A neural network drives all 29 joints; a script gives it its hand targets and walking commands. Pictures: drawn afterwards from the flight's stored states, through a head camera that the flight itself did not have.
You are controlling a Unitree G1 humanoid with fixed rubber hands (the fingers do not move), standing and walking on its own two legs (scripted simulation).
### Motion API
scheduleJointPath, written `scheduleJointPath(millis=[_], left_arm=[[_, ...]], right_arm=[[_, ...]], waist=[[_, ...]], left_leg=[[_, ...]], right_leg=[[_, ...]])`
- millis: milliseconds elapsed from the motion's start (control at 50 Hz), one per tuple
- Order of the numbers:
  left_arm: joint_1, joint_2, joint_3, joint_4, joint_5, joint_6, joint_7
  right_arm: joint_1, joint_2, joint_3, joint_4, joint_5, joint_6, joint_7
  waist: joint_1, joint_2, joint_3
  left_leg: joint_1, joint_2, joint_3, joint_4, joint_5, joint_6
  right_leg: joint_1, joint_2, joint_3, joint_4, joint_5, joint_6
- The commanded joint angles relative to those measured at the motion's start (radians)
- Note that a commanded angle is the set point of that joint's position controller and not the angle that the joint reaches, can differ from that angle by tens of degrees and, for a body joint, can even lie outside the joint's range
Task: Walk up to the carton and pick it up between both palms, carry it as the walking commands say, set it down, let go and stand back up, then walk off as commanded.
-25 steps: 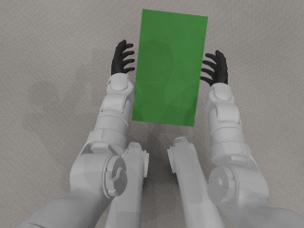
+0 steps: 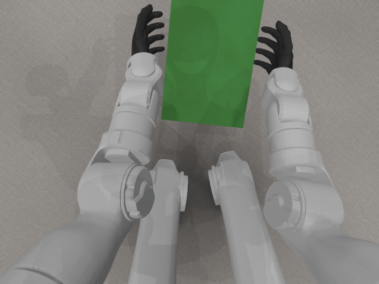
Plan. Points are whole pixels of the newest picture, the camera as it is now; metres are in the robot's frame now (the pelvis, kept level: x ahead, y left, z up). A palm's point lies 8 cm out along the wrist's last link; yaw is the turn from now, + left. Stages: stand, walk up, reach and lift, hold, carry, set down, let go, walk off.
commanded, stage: set down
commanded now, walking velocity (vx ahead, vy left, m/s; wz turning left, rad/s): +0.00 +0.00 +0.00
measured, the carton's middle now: (207, 56) +0.53 -0.05 -0.21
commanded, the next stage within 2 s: none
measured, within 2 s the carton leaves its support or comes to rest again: rests again in 1.68 s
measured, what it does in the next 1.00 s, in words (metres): lowers itself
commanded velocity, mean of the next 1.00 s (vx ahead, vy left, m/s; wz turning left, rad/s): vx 0.00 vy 0.00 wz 0.00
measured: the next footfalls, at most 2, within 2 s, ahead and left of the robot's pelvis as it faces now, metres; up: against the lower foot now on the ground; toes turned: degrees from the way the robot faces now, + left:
none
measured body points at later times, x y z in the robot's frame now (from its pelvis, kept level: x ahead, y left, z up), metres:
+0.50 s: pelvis +0.00 -0.01 -0.06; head +0.35 -0.02 +0.23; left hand +0.55 +0.07 -0.21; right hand +0.51 -0.18 -0.21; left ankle +0.10 +0.11 -0.43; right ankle +0.11 -0.14 -0.43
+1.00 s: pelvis +0.01 +0.00 -0.08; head +0.38 -0.02 +0.18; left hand +0.56 +0.08 -0.27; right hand +0.52 -0.18 -0.27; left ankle +0.10 +0.11 -0.43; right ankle +0.11 -0.13 -0.43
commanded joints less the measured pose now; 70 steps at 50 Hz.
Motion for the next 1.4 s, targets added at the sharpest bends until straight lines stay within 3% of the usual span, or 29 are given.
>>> scheduleJointPath(millis=[0, 520, 840, 1020, 1380], left_arm=[[-0.511, -0.940, -0.386, 0.056, -0.078, -0.001, -0.265], [-0.677, -0.821, -0.375, 0.076, -0.128, 0.002, -0.303], [-0.668, -0.675, -0.353, 0.123, -0.153, -0.045, -0.323], [-0.713, -0.658, -0.417, 0.079, -0.215, -0.073, -0.322], [-0.755, -0.611, -0.352, 0.139, -0.199, -0.063, -0.350]], right_arm=[[-0.714, 0.796, 0.493, -0.023, 0.104, -0.054, 0.262], [-0.870, 0.698, 0.483, 0.012, 0.158, -0.064, 0.270], [-0.839, 0.591, 0.429, 0.099, 0.169, -0.096, 0.281], [-0.868, 0.582, 0.474, 0.070, 0.220, -0.118, 0.276], [-0.885, 0.558, 0.411, 0.167, 0.215, -0.109, 0.302]], waist=[[-0.057, 0.021, -1.089], [-0.056, 0.002, -0.993], [-0.057, 0.002, -0.713], [-0.063, 0.005, -0.725], [-0.053, 0.009, -0.526]], left_leg=[[0.551, -0.014, 0.141, -0.152, 0.214, 0.015], [0.381, -0.003, 0.152, 0.040, 0.216, 0.026], [0.255, -0.001, 0.119, 0.121, 0.297, 0.037], [0.279, 0.003, 0.104, 0.172, 0.366, 0.040], [0.208, 0.013, 0.098, 0.193, 0.223, 0.063]], right_leg=[[0.575, 0.026, -0.188, -0.113, 0.276, -0.042], [0.460, 0.013, -0.185, 0.070, 0.287, -0.039], [0.372, 0.007, -0.151, 0.169, 0.373, -0.057], [0.403, 0.003, -0.141, 0.216, 0.439, -0.068], [0.294, -0.005, -0.133, 0.233, 0.299, -0.086]])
